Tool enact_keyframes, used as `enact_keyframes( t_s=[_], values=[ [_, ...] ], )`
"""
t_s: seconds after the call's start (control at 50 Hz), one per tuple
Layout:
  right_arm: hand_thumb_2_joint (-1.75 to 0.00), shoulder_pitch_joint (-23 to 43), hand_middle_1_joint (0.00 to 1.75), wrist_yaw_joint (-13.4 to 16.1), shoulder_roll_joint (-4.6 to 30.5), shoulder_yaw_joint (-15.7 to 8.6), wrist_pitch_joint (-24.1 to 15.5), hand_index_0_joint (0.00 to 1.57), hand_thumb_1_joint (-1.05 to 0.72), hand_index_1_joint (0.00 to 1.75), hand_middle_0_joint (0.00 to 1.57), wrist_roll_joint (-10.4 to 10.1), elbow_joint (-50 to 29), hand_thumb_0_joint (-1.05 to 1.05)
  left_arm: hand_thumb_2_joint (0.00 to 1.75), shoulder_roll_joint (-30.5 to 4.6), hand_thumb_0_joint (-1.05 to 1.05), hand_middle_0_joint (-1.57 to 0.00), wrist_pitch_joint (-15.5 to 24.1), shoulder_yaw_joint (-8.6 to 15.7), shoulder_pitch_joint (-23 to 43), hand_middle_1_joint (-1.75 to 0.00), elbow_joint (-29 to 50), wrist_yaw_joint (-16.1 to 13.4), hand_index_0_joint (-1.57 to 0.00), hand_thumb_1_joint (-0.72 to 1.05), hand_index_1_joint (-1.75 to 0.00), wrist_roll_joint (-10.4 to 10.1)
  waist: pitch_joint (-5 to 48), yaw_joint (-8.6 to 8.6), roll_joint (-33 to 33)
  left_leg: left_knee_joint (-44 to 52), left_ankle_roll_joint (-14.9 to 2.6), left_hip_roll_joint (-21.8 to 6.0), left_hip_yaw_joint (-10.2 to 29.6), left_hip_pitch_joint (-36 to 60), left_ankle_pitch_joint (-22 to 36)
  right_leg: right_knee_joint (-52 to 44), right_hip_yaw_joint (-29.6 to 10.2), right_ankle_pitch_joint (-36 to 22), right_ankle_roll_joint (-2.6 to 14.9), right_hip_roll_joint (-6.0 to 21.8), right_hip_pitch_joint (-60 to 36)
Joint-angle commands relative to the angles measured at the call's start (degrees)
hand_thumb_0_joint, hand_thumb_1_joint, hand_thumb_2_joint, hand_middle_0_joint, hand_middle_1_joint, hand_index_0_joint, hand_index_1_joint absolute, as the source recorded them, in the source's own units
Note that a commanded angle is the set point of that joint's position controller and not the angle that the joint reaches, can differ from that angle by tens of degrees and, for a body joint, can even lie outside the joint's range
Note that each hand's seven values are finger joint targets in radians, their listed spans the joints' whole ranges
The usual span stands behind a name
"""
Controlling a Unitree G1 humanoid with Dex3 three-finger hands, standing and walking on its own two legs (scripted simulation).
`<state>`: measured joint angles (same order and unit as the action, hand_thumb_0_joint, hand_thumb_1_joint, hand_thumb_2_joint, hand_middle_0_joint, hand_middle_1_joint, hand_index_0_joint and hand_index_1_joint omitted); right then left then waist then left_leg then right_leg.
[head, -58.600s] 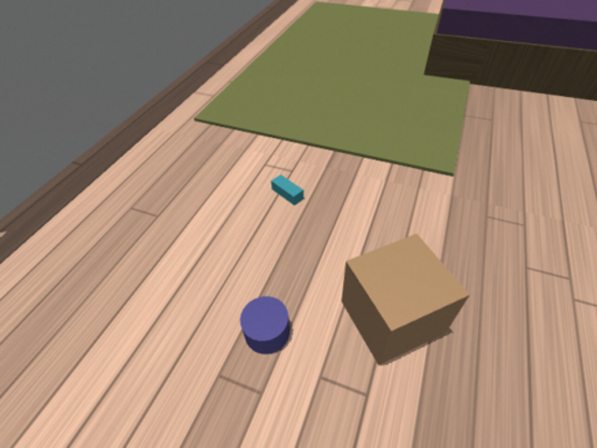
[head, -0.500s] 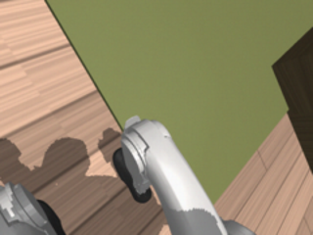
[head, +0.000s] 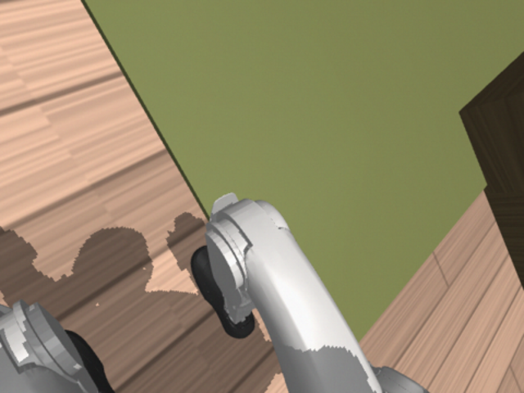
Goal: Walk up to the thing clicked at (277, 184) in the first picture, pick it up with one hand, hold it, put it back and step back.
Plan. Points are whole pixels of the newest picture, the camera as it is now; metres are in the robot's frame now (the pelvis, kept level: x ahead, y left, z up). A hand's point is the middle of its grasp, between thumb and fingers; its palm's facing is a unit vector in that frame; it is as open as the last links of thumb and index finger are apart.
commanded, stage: withdraw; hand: left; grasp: from above
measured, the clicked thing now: out of the picture +0.45 +0.36 -0.31
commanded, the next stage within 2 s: home in 0.56 s
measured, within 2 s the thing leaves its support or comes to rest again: neither
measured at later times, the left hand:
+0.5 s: hand out of the picture +0.45 +0.36 -0.07, palm faces -0.29 -0.31 -0.90, open 14.0 cm
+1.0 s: hand out of the picture +0.44 +0.34 -0.15, palm faces -0.34 -0.26 -0.91, open 11.5 cm
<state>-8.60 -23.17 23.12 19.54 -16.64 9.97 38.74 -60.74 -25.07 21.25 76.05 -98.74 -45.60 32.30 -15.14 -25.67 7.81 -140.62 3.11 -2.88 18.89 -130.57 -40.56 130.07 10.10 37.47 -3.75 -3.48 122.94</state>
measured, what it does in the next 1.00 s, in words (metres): stands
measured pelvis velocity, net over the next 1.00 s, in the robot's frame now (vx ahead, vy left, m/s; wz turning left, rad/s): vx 0.00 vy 0.00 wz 0.13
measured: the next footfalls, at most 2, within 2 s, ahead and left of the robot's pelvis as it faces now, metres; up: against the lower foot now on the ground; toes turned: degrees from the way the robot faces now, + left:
none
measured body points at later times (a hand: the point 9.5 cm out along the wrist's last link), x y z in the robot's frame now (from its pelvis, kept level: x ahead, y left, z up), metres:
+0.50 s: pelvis +0.00 -0.01 +0.03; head +0.20 +0.07 +0.43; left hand +0.46 +0.37 -0.02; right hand +0.10 -0.26 -0.07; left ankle +0.06 +0.14 -0.30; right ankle +0.12 -0.12 -0.30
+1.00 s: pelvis +0.00 +0.00 +0.01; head +0.24 +0.09 +0.37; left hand +0.45 +0.35 -0.10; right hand +0.06 -0.28 -0.09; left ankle +0.06 +0.14 -0.30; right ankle +0.12 -0.12 -0.30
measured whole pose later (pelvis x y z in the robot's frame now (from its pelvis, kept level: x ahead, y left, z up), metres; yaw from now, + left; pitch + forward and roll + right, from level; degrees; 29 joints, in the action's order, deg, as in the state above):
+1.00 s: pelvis +0.00 +0.00 +0.01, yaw +7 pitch +34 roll -8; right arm -13.2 -6.7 16.1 2.0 -2.0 5.8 39.8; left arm -40.7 5.5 7.0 48.1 -60.1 -11.6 59.1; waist -0.4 -12.9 0.3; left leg -135.4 1.9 -1.5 9.9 -131.8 -37.7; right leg 131.0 3.1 38.7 -2.9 -0.5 126.3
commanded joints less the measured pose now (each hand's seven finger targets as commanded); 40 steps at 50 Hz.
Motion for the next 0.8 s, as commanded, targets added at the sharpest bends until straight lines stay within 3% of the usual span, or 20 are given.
enact_keyframes(
  t_s=[0.0, 0.04, 0.06, 0.14, 0.16, 0.2, 0.26, 0.3, 0.36, 0.44, 0.48, 0.54, 0.58, 0.64, 0.68, 0.7, 0.74, 0.78],
  values=[
    [-0.90, -13.3, 0.30, 0.4, 19.1, -6.5, 0.5, 0.20, -0.90, 0.30, 0.20, -0.7, 1.7, 0.00, 0.97, -15.0, 0.00, -0.06, -0.8, -2.3, 16.4, -0.98, 15.0, -0.3, -0.08, -0.50, -0.96, 4.2, 46.1, -1.17, -39.6, 14.4, -1.88, -2.5, -9.1, 32.6, 16.7, -12.2, 5.7, -20.3, 3.67, -1.7, -24.0],
    [-0.90, -13.8, 0.30, 1.0, 19.0, -8.7, 0.7, 0.20, -0.90, 0.30, 0.20, -1.4, 2.3, 0.00, 0.97, -14.9, 0.00, -0.06, -1.8, -2.2, 16.0, -0.97, 19.6, 1.6, -0.08, -0.51, -0.96, 6.2, 50.4, 1.07, -42.6, 15.1, -1.55, -2.4, -9.8, 34.3, 17.9, -12.2, 5.2, -20.4, 4.13, -1.7, -23.1],
    [-0.90, -15.0, 0.30, 1.2, 18.6, -10.2, 0.9, 0.20, -0.90, 0.30, 0.20, -1.9, 2.4, 0.00, 0.96, -13.2, 0.00, -0.06, -2.2, -2.2, 14.7, -0.97, 22.3, 2.8, -0.08, -0.51, -0.96, 6.7, 53.7, 2.32, -43.9, 15.7, -1.39, -2.4, -9.8, 36.1, 19.3, -12.0, 5.2, -21.1, 4.45, -1.9, -23.3],
    [-0.90, -16.8, 0.30, 2.2, 14.1, -14.2, 1.6, 0.20, -0.90, 0.30, 0.20, -3.8, 4.9, 0.00, 0.96, -1.1, 0.00, -0.07, -4.4, -8.1, 9.1, -0.98, 28.3, 11.0, -0.09, -0.51, -0.96, 8.3, 58.0, 6.27, -42.0, 16.4, -1.85, -1.4, -11.8, 34.0, 20.3, -12.0, 3.6, -21.5, 4.81, -2.3, -22.7],
    [-0.90, -14.9, 0.30, 2.5, 13.2, -15.1, 1.6, 0.20, -0.90, 0.30, 0.20, -4.6, 4.2, 0.00, 0.97, 4.9, 0.00, -0.07, -5.0, -10.9, 7.2, -0.99, 27.9, 12.8, -0.08, -0.53, -0.97, 8.1, 57.6, 6.77, -40.4, 16.7, -2.00, -1.2, -11.8, 32.7, 18.4, -12.4, 3.5, -19.3, 5.09, -2.3, -19.2],
    [-0.90, -15.3, 0.30, 3.1, 12.5, -16.8, 1.9, 0.20, -0.90, 0.30, 0.20, -5.3, 5.4, 0.00, 0.94, 10.1, 0.00, -0.11, -5.6, -14.2, 4.2, -0.97, 29.7, 16.0, -0.12, -0.49, -0.95, 8.9, 55.0, 6.62, -36.3, 18.3, -2.44, -0.9, -11.9, 32.0, 16.1, -13.8, 3.0, -16.7, 5.15, -2.3, -17.1],
    [-0.90, -16.4, 0.30, 4.5, 12.2, -18.9, 3.0, 0.20, -0.90, 0.30, 0.20, -5.9, 7.7, 0.00, 0.97, 11.5, 0.00, -0.08, -5.3, -16.4, 5.5, -0.99, 32.4, 20.0, -0.09, -0.52, -0.98, 10.4, 55.6, 7.05, -31.1, 21.6, -2.98, -0.4, -12.1, 31.7, 11.8, -15.3, 1.8, -12.6, 5.56, -2.3, -16.5],
    [-0.90, -16.4, 0.30, 5.2, 11.2, -19.0, 3.7, 0.20, -0.90, 0.30, 0.20, -6.3, 7.8, 0.00, 0.98, 13.5, 0.00, -0.08, -4.9, -18.0, 5.7, -0.99, 30.7, 22.6, -0.08, -0.52, -0.98, 12.4, 55.2, 7.09, -28.5, 22.2, -3.30, -0.2, -12.6, 31.4, 12.2, -15.5, 1.2, -12.6, 5.62, -2.1, -16.3],
    [-0.90, -15.4, 0.30, 6.9, 10.1, -18.8, 4.7, 0.20, -0.90, 0.30, 0.20, -6.2, 7.8, 0.00, 0.97, 12.7, 0.00, -0.11, -2.1, -19.4, 8.1, -0.97, 26.9, 26.6, -0.11, -0.50, -0.97, 16.1, 49.6, 5.88, -23.8, 22.9, -3.78, 0.5, -12.7, 28.2, 9.6, -16.8, 0.1, -9.6, 5.40, -1.6, -14.4],
    [-0.90, -13.3, 0.30, 9.1, 9.1, -18.1, 5.3, 0.20, -0.90, 0.30, 0.20, -5.2, 6.1, 0.00, 0.97, 8.1, 0.00, -0.09, 4.7, -19.7, 8.4, -0.99, 23.0, 30.9, -0.10, -0.50, -0.98, 22.1, 45.1, 6.97, -20.6, 22.9, -3.91, 1.8, -14.8, 25.0, 3.7, -18.6, -1.8, -0.3, 5.73, -1.1, -15.2],
    [-0.90, -12.4, 0.30, 10.0, 8.0, -17.5, 5.6, 0.20, -0.90, 0.30, 0.20, -4.9, 4.7, 0.00, 0.98, 8.7, 0.00, -0.09, 7.9, -20.4, 6.2, -1.00, 19.5, 32.3, -0.10, -0.52, -0.99, 23.8, 43.4, 6.93, -19.6, 23.0, -3.97, 2.1, -15.7, 23.8, 1.7, -19.2, -2.5, 3.0, 5.87, -1.1, -15.9],
    [-0.90, -12.8, 0.30, 11.9, 8.2, -16.9, 6.2, 0.20, -0.90, 0.30, 0.20, -4.5, 3.0, 0.00, 0.98, 5.7, 0.00, -0.09, 13.4, -19.7, 6.5, -1.00, 18.2, 33.1, -0.09, -0.52, -0.99, 25.6, 42.5, 6.74, -14.6, 20.8, -4.55, 2.4, -16.7, 19.0, 1.4, -21.0, -3.8, 5.1, 5.53, -0.8, -18.7],
    [-0.90, -13.0, 0.30, 12.5, 7.6, -16.5, 6.6, 0.20, -0.90, 0.30, 0.20, -4.2, 2.3, 0.00, 0.97, 4.7, 0.00, -0.09, 16.7, -19.1, 4.7, -0.99, 16.7, 33.3, -0.10, -0.51, -0.98, 26.4, 45.1, 7.81, -13.3, 19.9, -4.42, 2.1, -17.1, 18.3, 3.6, -20.1, -4.4, 3.4, 5.26, -0.6, -22.2],
    [-0.89, -13.3, 0.30, 13.7, 8.0, -15.8, 7.5, 0.20, -0.89, 0.30, 0.20, -3.9, 1.3, 0.00, 0.95, 2.8, 0.00, -0.10, 22.0, -18.5, 5.1, -0.97, 18.1, 33.1, -0.12, -0.48, -0.95, 27.7, 48.0, 7.77, -15.1, 18.3, -4.27, 1.8, -16.7, 19.8, 6.5, -17.2, -3.2, -1.4, 5.07, -0.3, -21.7],
    [-0.89, -13.8, 0.30, 14.6, 8.5, -15.6, 8.3, 0.20, -0.89, 0.30, 0.20, -3.6, 1.1, 0.00, 0.99, 0.9, 0.00, -0.23, 25.6, -17.9, 6.1, -0.81, 20.5, 32.7, -0.21, -0.32, -0.79, 28.9, 49.2, 7.80, -16.5, 16.8, -4.23, 1.7, -16.9, 19.4, 7.4, -16.3, -3.1, -3.1, 4.75, 0.0, -21.2],
    [-0.89, -13.7, 0.30, 14.9, 7.9, -15.7, 8.6, 0.20, -0.89, 0.30, 0.20, -3.4, 1.2, 0.00, 1.04, 1.3, 0.00, -0.24, 27.2, -17.9, 5.6, -0.76, 21.8, 32.5, -0.22, -0.24, -0.78, 28.9, 50.8, 8.25, -18.1, 16.7, -3.92, 1.4, -16.9, 20.1, 8.2, -15.3, -3.2, -4.2, 4.56, 0.0, -22.2],
    [-0.89, -14.5, 0.30, 15.7, 9.1, -16.2, 9.2, 0.20, -0.89, 0.30, 0.20, -3.1, 1.4, 0.00, 1.00, -1.1, 0.00, -0.24, 29.9, -16.0, 4.7, -0.71, 26.3, 31.5, -0.21, -0.08, -0.73, 30.2, 54.1, 9.46, -21.8, 16.2, -3.43, 1.5, -16.8, 23.8, 9.9, -14.2, -1.7, -6.5, 4.89, 0.5, -20.7],
    [-0.90, -15.2, 0.30, 16.3, 9.0, -17.3, 10.2, 0.20, -0.89, 0.30, 0.20, -3.1, 1.0, 0.00, 0.92, -2.8, 0.00, -0.22, 31.6, -13.8, 2.5, -0.63, 33.6, 30.5, -0.20, -0.03, -0.65, 30.6, 60.8, 11.45, -27.1, 16.9, -3.07, 1.3, -16.8, 29.2, 13.1, -13.0, -1.8, -10.5, 5.06, 0.7, -22.5]
  ],
)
